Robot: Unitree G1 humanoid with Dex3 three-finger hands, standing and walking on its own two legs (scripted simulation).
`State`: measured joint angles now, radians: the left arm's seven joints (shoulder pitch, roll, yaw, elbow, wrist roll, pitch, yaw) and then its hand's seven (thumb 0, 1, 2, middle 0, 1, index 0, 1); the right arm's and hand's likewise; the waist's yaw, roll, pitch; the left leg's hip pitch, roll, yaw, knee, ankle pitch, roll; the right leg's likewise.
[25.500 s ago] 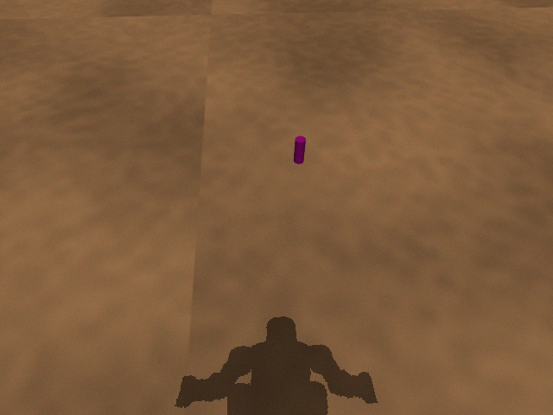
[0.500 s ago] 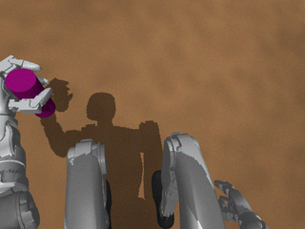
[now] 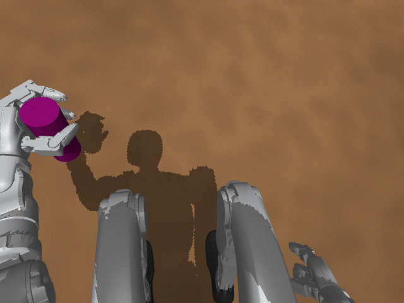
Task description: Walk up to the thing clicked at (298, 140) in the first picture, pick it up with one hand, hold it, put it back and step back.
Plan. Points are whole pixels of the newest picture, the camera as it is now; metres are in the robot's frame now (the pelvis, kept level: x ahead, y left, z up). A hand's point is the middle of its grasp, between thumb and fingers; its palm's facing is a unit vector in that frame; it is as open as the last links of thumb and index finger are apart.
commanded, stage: lift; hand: left
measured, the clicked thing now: (55, 133) +0.43 +0.25 -0.05
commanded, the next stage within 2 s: hold in 1.76 s
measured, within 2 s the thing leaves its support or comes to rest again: neither
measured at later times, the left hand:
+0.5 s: hand (8, 86) +0.41 +0.22 +0.14, palm faces +0.05 -1.00 -0.04, open 7.9 cm
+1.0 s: hand out of the picture +0.40 +0.22 +0.29, palm faces +0.07 -1.00 -0.04, open 7.9 cm
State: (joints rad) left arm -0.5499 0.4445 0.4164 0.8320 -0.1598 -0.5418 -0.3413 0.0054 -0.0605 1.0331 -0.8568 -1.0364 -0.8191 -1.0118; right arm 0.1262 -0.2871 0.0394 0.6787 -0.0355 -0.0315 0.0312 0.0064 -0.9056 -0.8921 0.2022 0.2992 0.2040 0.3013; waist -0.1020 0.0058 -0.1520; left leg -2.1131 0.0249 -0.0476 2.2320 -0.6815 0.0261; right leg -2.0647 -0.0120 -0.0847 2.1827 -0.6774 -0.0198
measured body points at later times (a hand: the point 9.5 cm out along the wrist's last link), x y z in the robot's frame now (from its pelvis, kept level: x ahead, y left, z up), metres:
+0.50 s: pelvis +0.02 +0.00 +0.12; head +0.18 +0.03 +0.54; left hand +0.40 +0.28 +0.15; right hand +0.18 -0.25 +0.00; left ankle +0.09 +0.11 -0.35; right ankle +0.10 -0.11 -0.35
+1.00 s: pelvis +0.05 +0.01 +0.26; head +0.15 +0.03 +0.70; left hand +0.39 +0.27 +0.30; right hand +0.20 -0.24 +0.15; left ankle +0.09 +0.11 -0.35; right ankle +0.10 -0.11 -0.35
